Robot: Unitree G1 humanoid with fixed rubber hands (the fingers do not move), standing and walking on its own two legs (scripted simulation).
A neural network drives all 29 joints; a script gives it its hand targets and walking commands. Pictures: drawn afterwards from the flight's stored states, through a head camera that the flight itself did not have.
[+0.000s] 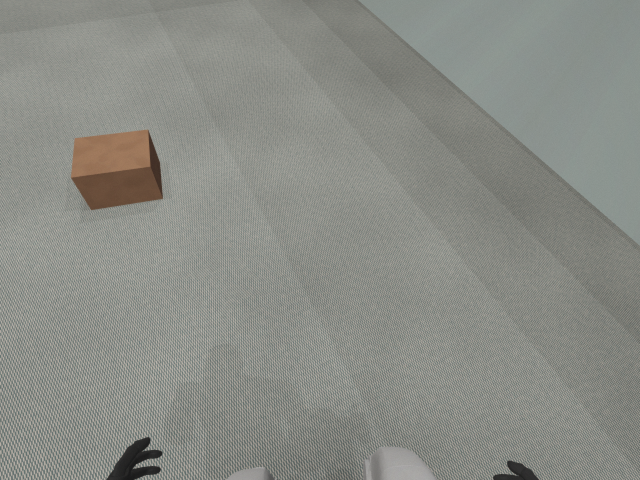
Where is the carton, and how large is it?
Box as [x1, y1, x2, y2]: [71, 130, 162, 209]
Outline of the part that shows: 148,130 75,138 71,178 91,209 162,198 159,161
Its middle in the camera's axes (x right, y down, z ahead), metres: -0.80 -0.30 +1.55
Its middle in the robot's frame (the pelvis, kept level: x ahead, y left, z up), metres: +1.27 +0.70 -0.67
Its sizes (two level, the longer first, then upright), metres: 0.269 0.218 0.177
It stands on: the floor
